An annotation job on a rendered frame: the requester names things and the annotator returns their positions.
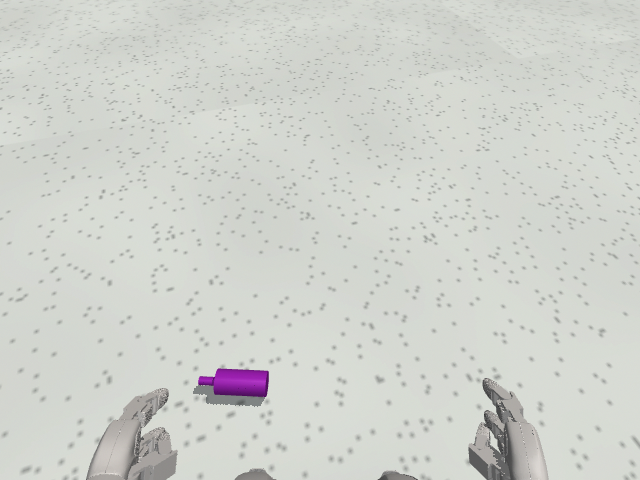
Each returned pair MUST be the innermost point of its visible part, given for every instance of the right robot hand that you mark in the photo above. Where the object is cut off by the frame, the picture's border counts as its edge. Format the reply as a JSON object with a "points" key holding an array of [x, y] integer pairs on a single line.
{"points": [[517, 440]]}

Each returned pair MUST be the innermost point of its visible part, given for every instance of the bottle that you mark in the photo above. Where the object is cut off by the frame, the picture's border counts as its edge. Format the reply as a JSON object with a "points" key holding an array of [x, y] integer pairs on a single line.
{"points": [[238, 382]]}

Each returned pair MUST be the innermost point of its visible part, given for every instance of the left robot hand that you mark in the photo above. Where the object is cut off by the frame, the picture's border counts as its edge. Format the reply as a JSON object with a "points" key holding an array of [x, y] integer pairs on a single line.
{"points": [[123, 452]]}

